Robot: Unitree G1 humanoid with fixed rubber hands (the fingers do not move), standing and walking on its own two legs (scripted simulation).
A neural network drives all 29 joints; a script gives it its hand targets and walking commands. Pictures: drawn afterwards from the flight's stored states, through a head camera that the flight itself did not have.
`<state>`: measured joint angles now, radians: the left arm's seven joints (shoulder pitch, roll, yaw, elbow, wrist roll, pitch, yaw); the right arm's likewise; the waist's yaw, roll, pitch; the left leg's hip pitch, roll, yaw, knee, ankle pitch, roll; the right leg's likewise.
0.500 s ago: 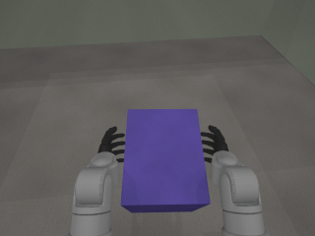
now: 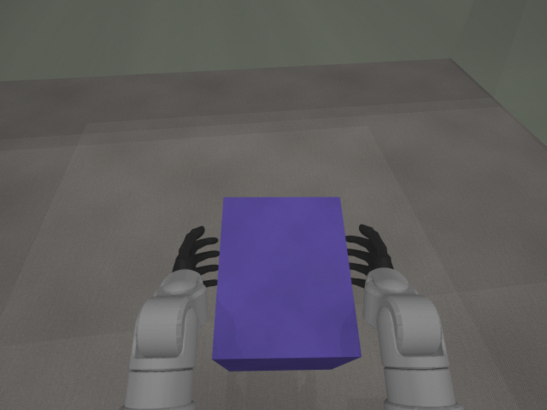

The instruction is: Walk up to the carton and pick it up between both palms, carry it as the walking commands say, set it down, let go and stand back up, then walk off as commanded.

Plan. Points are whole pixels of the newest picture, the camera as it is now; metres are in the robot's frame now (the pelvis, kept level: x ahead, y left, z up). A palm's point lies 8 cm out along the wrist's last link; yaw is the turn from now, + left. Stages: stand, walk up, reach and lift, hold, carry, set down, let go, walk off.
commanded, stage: carry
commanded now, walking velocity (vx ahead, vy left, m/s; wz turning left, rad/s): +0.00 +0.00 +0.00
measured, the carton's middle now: (281, 289) +0.31 +0.00 -0.02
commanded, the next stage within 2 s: hold in 1.28 s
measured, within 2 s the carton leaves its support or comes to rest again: neither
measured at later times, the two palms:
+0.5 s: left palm (170, 322) +0.22 +0.14 +0.07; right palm (380, 315) +0.23 -0.12 +0.07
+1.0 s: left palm (162, 341) +0.20 +0.15 +0.07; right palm (381, 331) +0.21 -0.12 +0.07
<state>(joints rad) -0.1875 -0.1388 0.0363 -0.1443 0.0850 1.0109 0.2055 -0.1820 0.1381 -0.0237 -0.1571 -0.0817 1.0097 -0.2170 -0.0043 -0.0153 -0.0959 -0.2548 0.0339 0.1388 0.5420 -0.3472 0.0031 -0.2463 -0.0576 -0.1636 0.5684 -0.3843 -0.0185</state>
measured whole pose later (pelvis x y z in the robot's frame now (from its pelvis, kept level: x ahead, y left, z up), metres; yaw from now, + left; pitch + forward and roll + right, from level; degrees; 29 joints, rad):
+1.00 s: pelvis -0.08 +0.01 +0.01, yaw +1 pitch +2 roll +0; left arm -0.19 -0.14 0.04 -0.03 0.13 0.94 0.18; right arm -0.19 0.14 -0.05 -0.03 -0.12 0.94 -0.17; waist 0.00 -0.02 -0.10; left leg -0.29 0.03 0.13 0.47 -0.21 0.03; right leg -0.27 -0.07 -0.18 0.49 -0.25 -0.02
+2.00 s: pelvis -0.11 +0.01 +0.00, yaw +3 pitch -9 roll +0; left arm -0.51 -0.23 0.45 0.62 0.44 0.59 0.07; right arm -0.52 0.24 -0.48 0.64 -0.45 0.59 -0.05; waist -0.02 -0.01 0.03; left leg -0.19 -0.06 -0.05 0.56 -0.23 0.03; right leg -0.16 0.05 0.07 0.57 -0.26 -0.02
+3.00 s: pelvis -0.12 +0.00 -0.10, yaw +3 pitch +28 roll -1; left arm -0.60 -0.18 0.39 0.65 0.29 0.16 0.14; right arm -0.55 0.24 -0.44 0.59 -0.27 0.16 -0.16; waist 0.00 0.00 -0.14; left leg -1.24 -0.09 -0.07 1.12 -0.37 0.01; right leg -1.21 0.10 0.06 1.13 -0.42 0.00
